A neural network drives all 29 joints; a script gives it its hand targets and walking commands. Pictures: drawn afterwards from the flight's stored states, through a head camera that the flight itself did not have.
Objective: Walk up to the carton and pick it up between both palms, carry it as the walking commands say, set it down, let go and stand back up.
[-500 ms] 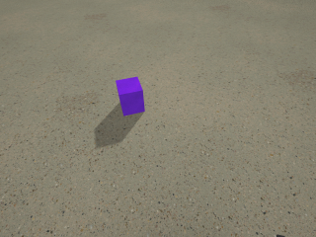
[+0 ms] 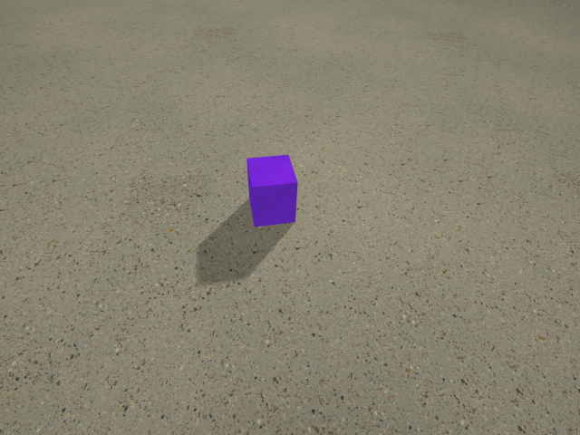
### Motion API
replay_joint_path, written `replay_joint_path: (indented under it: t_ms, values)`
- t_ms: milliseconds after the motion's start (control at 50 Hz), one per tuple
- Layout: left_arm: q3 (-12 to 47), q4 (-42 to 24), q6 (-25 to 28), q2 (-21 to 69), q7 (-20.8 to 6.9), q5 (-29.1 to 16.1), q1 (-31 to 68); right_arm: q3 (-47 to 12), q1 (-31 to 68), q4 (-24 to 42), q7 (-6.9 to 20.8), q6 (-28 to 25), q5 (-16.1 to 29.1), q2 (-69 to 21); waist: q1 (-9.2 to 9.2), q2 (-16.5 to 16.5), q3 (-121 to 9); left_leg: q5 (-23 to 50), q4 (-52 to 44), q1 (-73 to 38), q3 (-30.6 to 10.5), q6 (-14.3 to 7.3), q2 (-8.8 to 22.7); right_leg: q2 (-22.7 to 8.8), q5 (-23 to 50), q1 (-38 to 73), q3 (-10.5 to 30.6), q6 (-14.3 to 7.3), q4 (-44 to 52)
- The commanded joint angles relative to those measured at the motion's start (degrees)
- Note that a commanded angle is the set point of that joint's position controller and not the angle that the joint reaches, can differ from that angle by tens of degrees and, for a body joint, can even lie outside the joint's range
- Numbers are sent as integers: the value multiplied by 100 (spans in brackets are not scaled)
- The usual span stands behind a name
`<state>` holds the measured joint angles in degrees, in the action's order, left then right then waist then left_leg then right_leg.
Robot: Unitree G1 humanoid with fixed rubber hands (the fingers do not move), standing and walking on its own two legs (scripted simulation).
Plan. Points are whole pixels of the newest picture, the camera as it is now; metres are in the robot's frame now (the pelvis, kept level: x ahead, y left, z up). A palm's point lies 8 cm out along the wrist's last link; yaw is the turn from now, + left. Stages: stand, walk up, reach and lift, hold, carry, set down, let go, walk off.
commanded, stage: walk up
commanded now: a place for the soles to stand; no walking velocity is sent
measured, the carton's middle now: (271, 190) +1.32 +0.05 -0.64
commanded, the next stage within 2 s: none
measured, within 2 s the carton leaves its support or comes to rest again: neither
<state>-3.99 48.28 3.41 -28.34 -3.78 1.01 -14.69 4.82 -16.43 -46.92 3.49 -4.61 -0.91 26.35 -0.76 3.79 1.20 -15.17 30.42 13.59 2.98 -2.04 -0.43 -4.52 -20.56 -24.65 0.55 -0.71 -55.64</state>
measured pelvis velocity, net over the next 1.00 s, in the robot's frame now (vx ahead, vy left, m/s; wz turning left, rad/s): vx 0.41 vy -0.01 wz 0.05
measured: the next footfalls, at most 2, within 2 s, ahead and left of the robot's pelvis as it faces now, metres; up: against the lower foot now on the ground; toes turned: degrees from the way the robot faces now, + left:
right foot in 0.22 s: +0.25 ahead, -0.14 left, +0.00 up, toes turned -3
left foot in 0.58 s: +0.39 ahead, +0.13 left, +0.00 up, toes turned +9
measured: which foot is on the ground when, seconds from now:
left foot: down 0.00-0.24, up 0.26-0.56, down 0.58-0.98, up 1.00-1.00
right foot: up 0.00-0.20, down 0.22-0.60, up 0.62-0.96, down 0.98-1.00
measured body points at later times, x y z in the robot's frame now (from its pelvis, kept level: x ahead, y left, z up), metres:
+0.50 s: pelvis +0.21 -0.02 +0.00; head +0.23 -0.02 +0.45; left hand +0.24 +0.34 -0.07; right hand +0.37 -0.33 -0.08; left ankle +0.31 +0.13 -0.71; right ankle +0.21 -0.14 -0.73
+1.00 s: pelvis +0.41 -0.01 -0.01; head +0.43 -0.01 +0.44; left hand +0.55 +0.33 -0.08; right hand +0.47 -0.36 -0.10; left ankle +0.35 +0.12 -0.72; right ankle +0.52 -0.12 -0.74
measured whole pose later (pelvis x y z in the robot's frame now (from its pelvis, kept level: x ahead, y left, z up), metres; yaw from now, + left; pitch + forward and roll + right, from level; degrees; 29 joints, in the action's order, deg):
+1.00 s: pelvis +0.41 -0.01 -0.01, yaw +3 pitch -2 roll +1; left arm -5.0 41.9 4.9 -27.7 -4.2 1.1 -12.6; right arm 4.5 -23.5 -41.2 2.4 -4.9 -0.7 28.8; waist -3.1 0.2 3.6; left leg -25.1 42.6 12.5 4.5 -0.7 3.8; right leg -2.3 -10.1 -23.1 -3.2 -2.4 -34.6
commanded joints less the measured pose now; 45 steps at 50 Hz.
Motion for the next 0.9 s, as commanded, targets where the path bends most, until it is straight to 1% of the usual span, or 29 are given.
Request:
replay_joint_path:
  t_ms: [0,60,120,140,160,180,200,220,240,260,280,300,320,340,380,420,480,500,540,560,580,600,620,640,680,700,720,780,880]
  values:
    - [-295,-371,40,-935,-89,8,94,339,-115,458,-43,-107,-17,1449,-88,-1234,335,-1218,-1846,59,-1715,-1125,1452,-154,128,-508,-84,104,741]
    - [-306,-540,68,-794,-151,27,499,347,-244,575,-30,-138,-6,1494,-178,-1149,481,-1361,-1823,-46,-1632,-1092,1421,-112,597,-511,-206,34,1489]
    - [-323,-582,116,-716,-178,-7,586,326,-229,694,-26,-132,13,1470,-141,-1143,454,-725,-1603,87,-1381,-950,1396,55,950,39,-393,-19,1970]
    - [-331,-575,136,-696,-173,-12,527,312,-210,725,-29,-123,19,1456,-71,-1135,388,-300,-1381,179,-1260,-880,1379,153,943,386,-472,-55,2112]
    - [-351,-537,167,-709,-151,-7,344,276,-215,753,-34,-110,22,1391,70,-992,270,126,-944,337,-1062,-767,1288,285,997,936,-553,-93,2354]
    - [-408,-454,202,-806,-95,-6,-23,210,-275,776,-47,-103,20,1244,289,-729,66,671,-242,587,-840,-604,1109,450,822,1711,-557,-173,2531]
    - [-525,-332,252,-1048,7,20,-785,132,-329,829,-71,-105,25,1048,709,-41,-288,1157,1294,1203,-436,-383,739,109,239,2828,60,-405,2915]
    - [-685,-409,309,-1712,103,15,-1297,28,-432,1005,-93,-122,103,674,887,1260,-786,-390,3376,2619,-165,-18,-59,-1744,-1283,3642,3018,-1066,3843]
    - [-690,-531,297,-1791,116,-57,-1110,116,-430,844,-183,-84,121,1019,720,478,-612,-1373,3892,2870,-1054,-83,-63,-2224,-1719,2926,3726,-1363,4210]
    - [-621,-652,272,-1494,119,-82,-763,154,-336,755,-188,-53,123,1223,547,-80,-271,-1029,4008,2795,-1146,-66,135,-2060,-1690,2507,3127,-1502,4118]
    - [-550,-704,275,-1273,124,-76,-508,142,-333,694,-149,-55,96,1192,398,-47,-33,-761,3676,2703,-1089,-29,319,-1770,-1330,2123,2439,-1444,4176]
    - [-508,-775,281,-1160,151,-79,-321,131,-398,597,-122,-52,90,1164,279,249,167,-591,3274,2561,-1002,52,478,-1528,-979,1802,1840,-1339,4271]
    - [-485,-825,296,-1083,159,-62,-216,125,-525,483,-76,-47,63,1117,187,456,239,-461,2881,2273,-815,135,588,-1313,-361,1476,1294,-1254,4265]
    - [-472,-844,314,-1062,140,-40,-229,115,-552,416,-14,-29,49,1057,171,524,214,-456,2536,2015,-587,191,588,-1199,199,1258,930,-1247,4219]
    - [-481,-879,334,-1136,93,-27,-367,89,-285,505,78,-3,23,921,240,533,218,-367,1847,1738,-320,210,591,-1122,455,1062,590,-1273,4180]
    - [-485,-911,331,-1230,47,-22,-481,103,96,646,140,-11,-23,849,304,554,286,16,1248,1528,-82,187,569,-1060,137,965,435,-1235,4222]
    - [-463,-995,282,-1288,16,-35,-411,144,345,691,192,-33,11,846,262,505,280,577,595,949,117,150,420,-1055,-195,783,351,-1095,4188]
    - [-449,-1009,262,-1304,16,-34,-363,161,313,676,197,-44,26,848,185,446,269,634,419,670,179,126,348,-1064,-233,677,313,-1047,4059]
    - [-344,-1011,224,-1134,26,-29,-419,234,36,593,160,-81,20,950,-30,100,157,472,149,-260,262,24,163,-925,-92,278,70,-901,3346]
    - [-256,-1025,220,-961,40,-30,-490,298,-361,499,97,-117,19,1077,-234,-191,-73,156,-28,-1014,192,-95,69,-745,403,37,-134,-790,2545]
    - [-146,-1092,213,-647,67,-71,-609,403,-1029,402,0,-169,-64,1360,-531,-1143,-511,-825,-572,-1869,-1056,-386,844,-318,639,-469,-550,-570,711]
    - [-115,-1272,202,-522,91,-106,-749,503,-1174,589,-92,-198,-34,1960,-605,-2040,-696,-2131,-1544,-2377,-3997,-1109,2517,374,-1007,-1906,-403,-203,-667]
    - [-198,-1092,129,-1028,201,-38,-712,509,-828,633,-102,-193,113,1884,-468,-936,-451,-1904,-1503,-1799,-3936,-1356,2636,160,-712,-1924,416,-141,-1212]
    - [-197,-988,132,-1075,208,-89,-760,431,-639,662,-121,-184,148,1626,-277,-694,-158,-1055,-1375,-1342,-3224,-1321,2355,61,-358,-1771,529,-127,-1224]
    - [-187,-816,131,-971,181,-119,-982,322,-381,718,-151,-189,133,1388,-54,-1025,52,269,-1334,-773,-1886,-1058,1801,-184,-36,-1318,486,-69,-634]
    - [-184,-697,119,-905,133,-104,-1089,299,-322,735,-156,-188,106,1326,-44,-1203,20,815,-1294,-524,-1359,-1052,1631,-171,52,-1021,311,-6,-350]
    - [-200,-697,98,-849,90,-97,-1004,303,-344,766,-147,-187,73,1328,-71,-1266,-10,996,-1282,-413,-1139,-1118,1582,-156,49,-862,154,55,-49]
    - [-221,-808,59,-688,-6,-30,-420,348,-455,829,-127,-210,46,1395,-184,-1239,100,723,-1350,-272,-982,-1224,1593,-206,315,-703,-124,42,752]
    - [-280,-825,90,-586,-128,-19,7,335,-333,956,-100,-170,36,1459,-95,-1249,220,141,-1213,310,-730,-946,1455,98,902,287,-479,-108,1804]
